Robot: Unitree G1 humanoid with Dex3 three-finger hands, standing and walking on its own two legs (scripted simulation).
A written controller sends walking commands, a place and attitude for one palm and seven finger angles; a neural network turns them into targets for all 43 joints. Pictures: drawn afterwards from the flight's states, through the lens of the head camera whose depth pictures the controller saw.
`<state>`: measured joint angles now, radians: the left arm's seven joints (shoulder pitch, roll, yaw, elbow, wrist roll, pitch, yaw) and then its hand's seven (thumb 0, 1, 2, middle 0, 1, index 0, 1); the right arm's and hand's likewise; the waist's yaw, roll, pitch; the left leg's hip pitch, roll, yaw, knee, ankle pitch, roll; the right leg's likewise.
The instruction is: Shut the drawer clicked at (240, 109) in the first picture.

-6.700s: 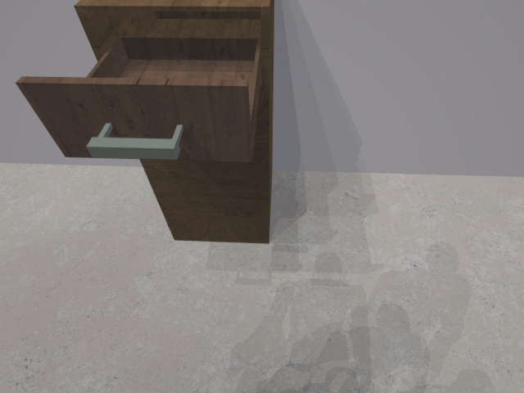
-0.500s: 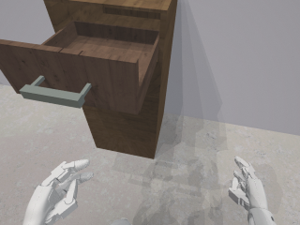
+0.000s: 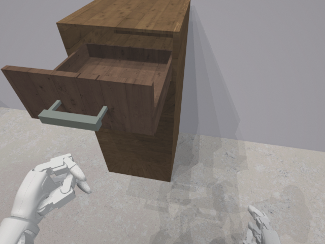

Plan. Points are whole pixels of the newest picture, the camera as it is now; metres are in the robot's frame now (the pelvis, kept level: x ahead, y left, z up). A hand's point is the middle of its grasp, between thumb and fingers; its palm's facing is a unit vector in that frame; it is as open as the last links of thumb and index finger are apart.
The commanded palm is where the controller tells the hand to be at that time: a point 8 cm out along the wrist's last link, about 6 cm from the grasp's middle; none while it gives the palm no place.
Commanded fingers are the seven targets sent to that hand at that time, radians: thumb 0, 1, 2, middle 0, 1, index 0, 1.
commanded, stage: raise the hand and make a fist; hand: left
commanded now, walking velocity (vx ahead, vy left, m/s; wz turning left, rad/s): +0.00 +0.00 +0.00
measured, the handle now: (75, 113) +0.38 +0.26 +0.14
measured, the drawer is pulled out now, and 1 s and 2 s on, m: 0.30 0.30 0.30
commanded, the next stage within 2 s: bring the fist close to the handle in 0.94 s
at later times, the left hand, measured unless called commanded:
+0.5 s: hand (36, 162) +0.18 +0.22 +0.22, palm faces +0.00 -0.98 -0.20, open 3.2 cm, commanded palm +0.15 +0.27 +0.24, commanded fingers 0.00 0.90 0.90 -1.40 -1.60 -1.40 -1.60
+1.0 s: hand (32, 155) +0.19 +0.23 +0.23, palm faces -0.01 -0.98 -0.19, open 3.3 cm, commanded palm +0.15 +0.27 +0.24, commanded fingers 0.00 0.90 0.90 -1.40 -1.60 -1.40 -1.60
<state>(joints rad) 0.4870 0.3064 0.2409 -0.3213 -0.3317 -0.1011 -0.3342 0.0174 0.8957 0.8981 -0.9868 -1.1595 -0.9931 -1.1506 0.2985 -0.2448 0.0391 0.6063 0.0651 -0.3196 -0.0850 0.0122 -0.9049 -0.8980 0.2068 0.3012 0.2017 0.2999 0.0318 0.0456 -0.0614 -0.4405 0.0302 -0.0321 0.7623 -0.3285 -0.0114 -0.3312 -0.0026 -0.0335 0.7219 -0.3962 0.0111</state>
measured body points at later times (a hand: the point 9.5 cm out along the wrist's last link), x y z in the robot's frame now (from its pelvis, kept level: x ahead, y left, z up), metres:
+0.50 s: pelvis +0.01 -0.01 +0.02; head -0.04 -0.03 +0.47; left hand +0.18 +0.27 +0.23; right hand +0.24 -0.19 -0.01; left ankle +0.05 +0.12 -0.71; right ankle -0.01 -0.13 -0.71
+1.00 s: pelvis +0.01 -0.02 +0.02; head -0.04 -0.04 +0.47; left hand +0.18 +0.28 +0.24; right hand +0.22 -0.23 -0.02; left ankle +0.05 +0.12 -0.71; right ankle -0.01 -0.13 -0.71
